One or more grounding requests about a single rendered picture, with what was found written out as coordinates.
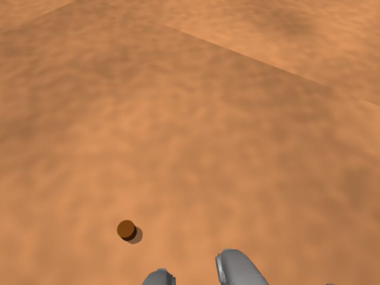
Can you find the tin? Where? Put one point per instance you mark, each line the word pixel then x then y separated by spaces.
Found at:
pixel 127 230

